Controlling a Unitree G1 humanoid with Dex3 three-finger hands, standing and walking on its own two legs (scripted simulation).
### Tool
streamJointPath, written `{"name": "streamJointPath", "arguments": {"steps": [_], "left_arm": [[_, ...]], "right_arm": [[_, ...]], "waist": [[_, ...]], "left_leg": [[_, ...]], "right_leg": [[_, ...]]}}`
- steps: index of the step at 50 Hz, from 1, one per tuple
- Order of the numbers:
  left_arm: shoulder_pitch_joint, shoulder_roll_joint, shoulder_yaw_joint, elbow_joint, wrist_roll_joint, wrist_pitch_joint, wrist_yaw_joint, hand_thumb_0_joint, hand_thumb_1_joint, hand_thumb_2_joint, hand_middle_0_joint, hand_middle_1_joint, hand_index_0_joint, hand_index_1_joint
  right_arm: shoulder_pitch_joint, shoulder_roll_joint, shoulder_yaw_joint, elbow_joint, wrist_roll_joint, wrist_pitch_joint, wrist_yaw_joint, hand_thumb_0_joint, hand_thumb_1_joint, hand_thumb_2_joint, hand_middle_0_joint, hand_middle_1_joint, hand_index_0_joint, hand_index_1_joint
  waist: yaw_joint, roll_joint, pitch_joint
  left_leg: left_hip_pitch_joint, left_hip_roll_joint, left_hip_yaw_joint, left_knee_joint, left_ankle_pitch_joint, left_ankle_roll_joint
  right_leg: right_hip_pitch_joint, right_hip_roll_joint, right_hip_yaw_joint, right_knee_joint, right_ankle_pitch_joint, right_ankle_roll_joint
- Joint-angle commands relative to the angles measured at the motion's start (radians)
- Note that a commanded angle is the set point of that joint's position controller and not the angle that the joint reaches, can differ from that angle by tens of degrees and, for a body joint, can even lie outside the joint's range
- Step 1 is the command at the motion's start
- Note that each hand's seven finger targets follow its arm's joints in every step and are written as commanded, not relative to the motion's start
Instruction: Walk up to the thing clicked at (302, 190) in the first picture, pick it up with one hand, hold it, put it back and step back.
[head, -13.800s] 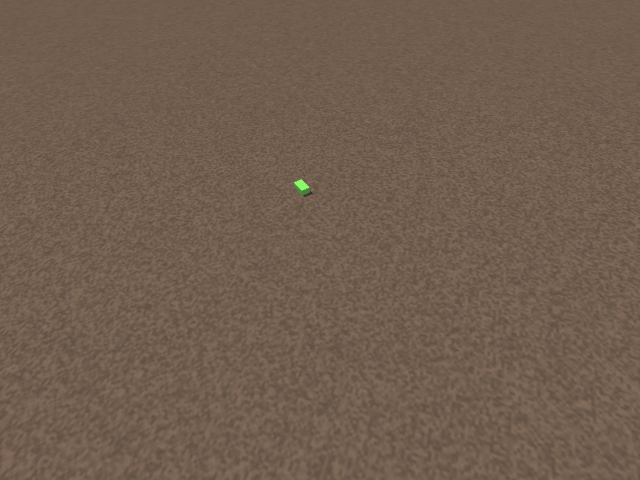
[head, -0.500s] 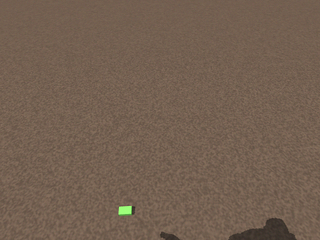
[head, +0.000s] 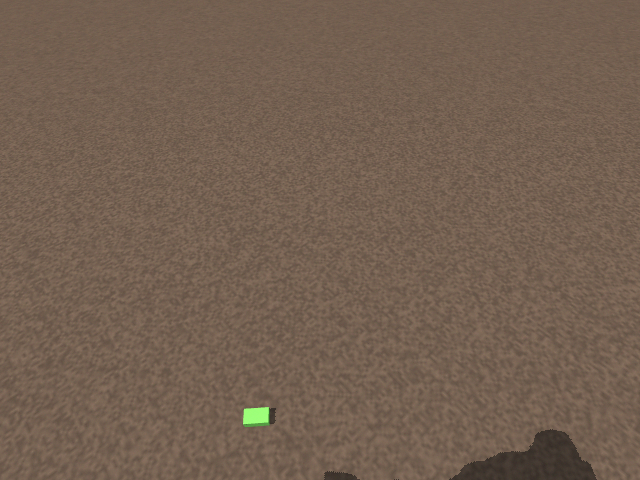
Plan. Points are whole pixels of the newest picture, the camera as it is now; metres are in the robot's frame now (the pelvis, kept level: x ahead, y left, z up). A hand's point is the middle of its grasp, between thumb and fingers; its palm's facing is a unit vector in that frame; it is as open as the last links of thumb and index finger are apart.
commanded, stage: stand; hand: left
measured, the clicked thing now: (256, 417) +0.42 +0.23 -0.77
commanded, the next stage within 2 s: none
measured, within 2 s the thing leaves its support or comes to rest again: neither
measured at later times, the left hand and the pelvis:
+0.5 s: hand out of the picture +0.06 +0.27 -0.16, palm faces -0.02 -0.94 -0.34, open 7.4 cm; pelvis -0.01 +0.01 +0.00, yaw +0 degrees
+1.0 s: hand out of the picture +0.06 +0.27 -0.16, palm faces -0.03 -0.94 -0.34, open 7.4 cm; pelvis +0.00 +0.02 +0.00, yaw +0 degrees
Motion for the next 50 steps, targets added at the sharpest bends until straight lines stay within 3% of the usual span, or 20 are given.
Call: {"name": "streamJointPath", "arguments": {"steps": [1,16,29,39,50], "left_arm": [[-0.043,0.216,0.033,-0.044,-0.002,-0.027,0.02,0.0,0.9,0.9,-0.2,-0.3,-0.2,-0.3],[-0.041,0.215,0.021,-0.028,0.003,-0.029,0.021,0.0,0.9,0.9,-0.2,-0.3,-0.2,-0.3],[-0.03,0.222,0.017,-0.032,0.001,-0.029,0.023,0.0,0.9,0.9,-0.2,-0.3,-0.2,-0.3],[-0.013,0.217,0.015,-0.029,0.003,-0.028,0.025,0.0,0.9,0.9,-0.2,-0.3,-0.2,-0.3],[-0.019,0.214,0.015,-0.04,0.003,-0.029,0.024,0.0,0.9,0.9,-0.2,-0.3,-0.2,-0.301]], "right_arm": [[-0.047,-0.208,-0.035,-0.05,0.002,-0.021,-0.013,0.0,-0.9,-0.9,0.2,0.3,0.2,0.3],[-0.063,-0.204,-0.037,-0.029,-0.004,-0.022,-0.004,0.0,-0.9,-0.9,0.2,0.3,0.2,0.3],[-0.053,-0.206,-0.036,-0.023,-0.001,-0.024,-0.006,0.0,-0.9,-0.9,0.2,0.3,0.2,0.3],[-0.054,-0.205,-0.035,-0.026,-0.001,-0.019,-0.003,0.0,-0.9,-0.9,0.2,0.3,0.2,0.3],[-0.053,-0.208,-0.034,-0.031,0.001,-0.024,-0.007,0.0,-0.9,-0.9,0.2,0.3,0.2,0.3]], "waist": [[-0.002,-0.005,-0.088],[0.0,0.001,-0.069],[-0.002,0.0,-0.111],[-0.003,-0.007,-0.071],[-0.005,-0.007,-0.099]], "left_leg": [[0.025,0.116,-0.1,-0.056,0.181,0.034],[-0.009,0.115,-0.114,-0.1,0.075,0.035],[0.024,0.12,-0.111,-0.076,0.196,0.04],[0.004,0.112,-0.114,-0.092,0.113,0.039],[0.027,0.117,-0.109,-0.072,0.2,0.045]], "right_leg": [[0.014,-0.147,0.12,-0.069,0.185,0.0],[-0.02,-0.149,0.12,-0.088,0.061,0.005],[0.006,-0.158,0.118,-0.054,0.162,-0.003],[-0.027,-0.153,0.116,-0.073,0.086,0.002],[-0.01,-0.158,0.117,-0.062,0.168,0.001]]}}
